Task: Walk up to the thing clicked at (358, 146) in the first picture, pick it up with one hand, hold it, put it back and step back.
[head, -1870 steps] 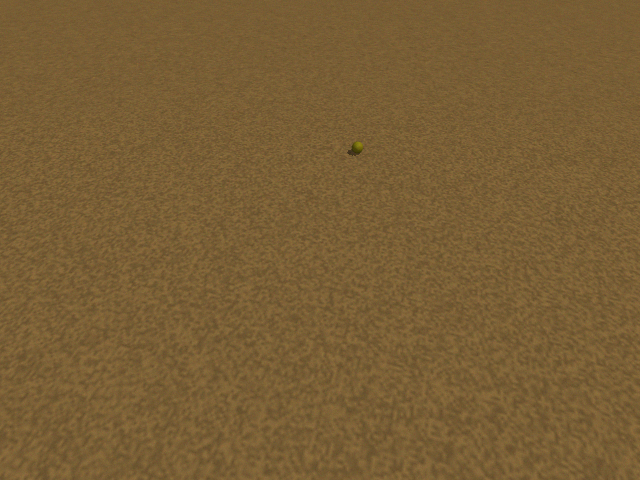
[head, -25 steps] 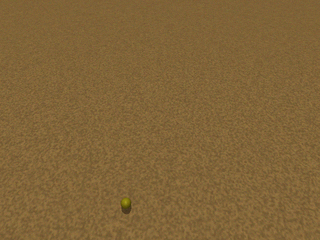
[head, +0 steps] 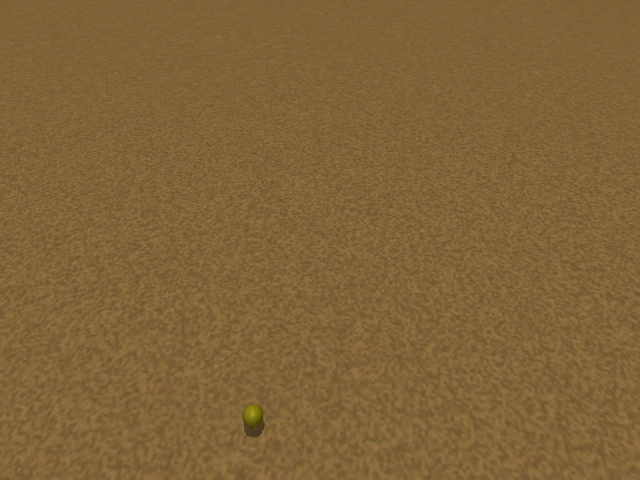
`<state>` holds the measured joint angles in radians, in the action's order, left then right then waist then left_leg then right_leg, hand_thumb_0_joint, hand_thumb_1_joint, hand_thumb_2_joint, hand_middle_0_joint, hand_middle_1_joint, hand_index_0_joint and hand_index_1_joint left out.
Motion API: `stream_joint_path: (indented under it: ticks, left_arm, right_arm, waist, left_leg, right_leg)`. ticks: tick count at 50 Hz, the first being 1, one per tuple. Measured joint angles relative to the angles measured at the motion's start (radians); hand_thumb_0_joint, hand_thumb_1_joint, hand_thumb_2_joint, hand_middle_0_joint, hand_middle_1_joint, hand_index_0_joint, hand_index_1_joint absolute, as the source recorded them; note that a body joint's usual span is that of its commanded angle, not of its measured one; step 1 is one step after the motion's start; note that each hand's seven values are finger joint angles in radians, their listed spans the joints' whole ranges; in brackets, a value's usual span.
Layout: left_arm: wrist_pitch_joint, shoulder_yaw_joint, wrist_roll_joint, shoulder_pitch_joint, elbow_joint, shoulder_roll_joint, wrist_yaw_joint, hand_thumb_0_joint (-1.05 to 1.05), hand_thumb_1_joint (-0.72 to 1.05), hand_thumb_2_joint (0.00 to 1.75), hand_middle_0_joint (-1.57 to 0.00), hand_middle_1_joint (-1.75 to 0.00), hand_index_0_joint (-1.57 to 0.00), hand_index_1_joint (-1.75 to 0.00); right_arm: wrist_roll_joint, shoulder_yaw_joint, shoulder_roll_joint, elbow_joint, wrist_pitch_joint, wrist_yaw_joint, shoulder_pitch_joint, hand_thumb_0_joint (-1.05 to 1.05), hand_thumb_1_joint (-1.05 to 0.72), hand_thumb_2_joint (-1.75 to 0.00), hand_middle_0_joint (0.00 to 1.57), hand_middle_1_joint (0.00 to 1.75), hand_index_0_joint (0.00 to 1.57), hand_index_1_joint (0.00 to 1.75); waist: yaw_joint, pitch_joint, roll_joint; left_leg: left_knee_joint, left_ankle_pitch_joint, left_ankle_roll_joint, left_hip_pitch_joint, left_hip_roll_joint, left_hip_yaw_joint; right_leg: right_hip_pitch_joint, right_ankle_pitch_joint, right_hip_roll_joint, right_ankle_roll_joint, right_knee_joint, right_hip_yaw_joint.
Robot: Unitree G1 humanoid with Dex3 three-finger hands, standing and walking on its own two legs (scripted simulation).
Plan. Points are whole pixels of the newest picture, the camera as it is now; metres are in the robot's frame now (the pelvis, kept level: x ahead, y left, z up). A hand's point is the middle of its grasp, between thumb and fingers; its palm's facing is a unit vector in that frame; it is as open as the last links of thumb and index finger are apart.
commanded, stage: stand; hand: left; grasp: from above
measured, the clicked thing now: (252, 415) +0.48 +0.20 -0.75
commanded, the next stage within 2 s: step back in 1.56 s
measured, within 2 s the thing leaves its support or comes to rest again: neither
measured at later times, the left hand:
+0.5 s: hand out of the picture +0.05 +0.24 -0.16, palm faces +0.01 -0.94 -0.33, open 7.4 cm
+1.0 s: hand out of the picture +0.09 +0.23 -0.16, palm faces +0.01 -0.94 -0.33, open 7.4 cm
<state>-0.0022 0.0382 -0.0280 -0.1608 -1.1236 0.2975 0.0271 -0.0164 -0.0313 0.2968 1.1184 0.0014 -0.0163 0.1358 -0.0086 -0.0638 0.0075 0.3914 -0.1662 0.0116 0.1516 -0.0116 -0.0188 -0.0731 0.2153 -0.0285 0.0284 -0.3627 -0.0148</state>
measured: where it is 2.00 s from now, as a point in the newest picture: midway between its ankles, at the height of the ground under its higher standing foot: outside the picture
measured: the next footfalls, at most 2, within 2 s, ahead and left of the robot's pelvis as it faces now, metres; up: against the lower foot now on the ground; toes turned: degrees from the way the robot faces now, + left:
none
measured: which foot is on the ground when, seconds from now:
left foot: down 0.00-1.00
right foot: down 0.00-1.00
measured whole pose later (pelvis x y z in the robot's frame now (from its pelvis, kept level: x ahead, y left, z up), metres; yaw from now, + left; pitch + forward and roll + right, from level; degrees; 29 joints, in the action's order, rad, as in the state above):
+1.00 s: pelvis +0.02 -0.01 +0.00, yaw +0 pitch -3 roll +0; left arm 0.00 0.03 -0.02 -0.11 -1.15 0.32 0.01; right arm -0.01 -0.01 0.33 1.15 0.01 -0.01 0.10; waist 0.00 -0.06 0.01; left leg 0.35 -0.17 0.00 0.14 0.00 -0.02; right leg -0.06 0.21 -0.02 0.01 -0.32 -0.02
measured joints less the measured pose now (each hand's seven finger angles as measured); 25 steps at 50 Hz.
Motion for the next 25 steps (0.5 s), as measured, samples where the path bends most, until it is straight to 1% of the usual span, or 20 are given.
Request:
stream_joint_path:
  ticks: [14,25]
  left_arm:
    - [-0.001,-0.004,0.002,0.023,-0.025,0.011,-0.011,0.01,0.91,0.9,-0.21,-0.3,-0.2,-0.3]
    - [0.003,-0.007,0.006,0.018,-0.038,0.012,-0.015,0.01,0.91,0.9,-0.21,-0.3,-0.2,-0.3]
  right_arm:
    - [0.001,0.008,0.015,0.024,0.0,0.005,-0.007,0.0,-0.9,-0.9,0.2,0.3,0.2,0.3]
    - [0.003,0.013,0.021,0.033,0.001,0.009,-0.017,0.0,-0.9,-0.9,0.21,0.3,0.2,0.3]
  waist:
    - [0.007,0.002,-0.003]
    - [0.007,-0.003,0.004]
  left_leg:
    - [-0.026,0.018,-0.004,0.001,0.002,-0.002]
    - [-0.028,0.012,-0.008,0.005,0.008,-0.004]
  right_leg:
    - [-0.005,-0.014,0.002,-0.003,0.018,-0.001]
    - [-0.006,-0.01,0.008,-0.009,0.026,-0.003]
